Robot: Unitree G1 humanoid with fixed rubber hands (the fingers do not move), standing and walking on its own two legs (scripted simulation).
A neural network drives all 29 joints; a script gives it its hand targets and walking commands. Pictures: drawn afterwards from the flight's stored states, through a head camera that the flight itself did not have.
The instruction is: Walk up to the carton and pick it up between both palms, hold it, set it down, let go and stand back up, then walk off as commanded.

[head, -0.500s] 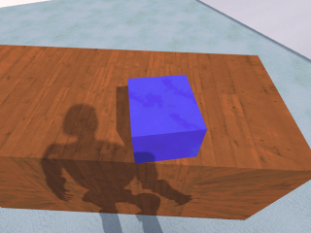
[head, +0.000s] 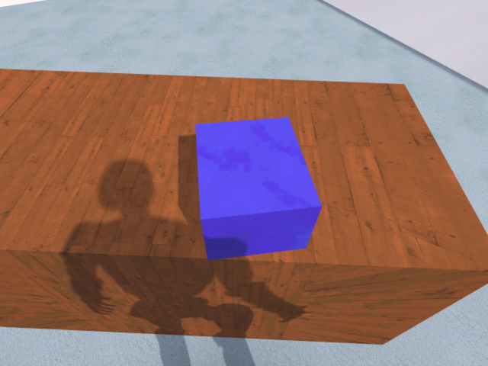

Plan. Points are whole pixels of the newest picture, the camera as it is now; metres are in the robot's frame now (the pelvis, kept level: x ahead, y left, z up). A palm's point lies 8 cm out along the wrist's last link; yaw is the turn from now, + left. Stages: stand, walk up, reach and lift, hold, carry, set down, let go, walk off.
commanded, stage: stand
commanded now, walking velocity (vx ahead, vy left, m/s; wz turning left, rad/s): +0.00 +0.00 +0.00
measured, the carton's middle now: (250, 185) +0.46 +0.01 -0.02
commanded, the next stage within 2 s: walk off in 0.26 s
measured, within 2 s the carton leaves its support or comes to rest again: neither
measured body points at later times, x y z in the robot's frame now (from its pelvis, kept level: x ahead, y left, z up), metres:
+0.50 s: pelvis +0.01 -0.01 +0.00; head +0.03 -0.01 +0.45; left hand +0.09 +0.28 -0.14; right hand +0.08 -0.30 -0.14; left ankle +0.00 +0.13 -0.75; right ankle -0.01 -0.11 -0.75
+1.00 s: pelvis -0.08 +0.03 -0.04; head +0.02 +0.06 +0.39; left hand +0.05 +0.33 -0.19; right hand +0.02 -0.28 -0.14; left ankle -0.02 +0.14 -0.75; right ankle -0.13 -0.11 -0.67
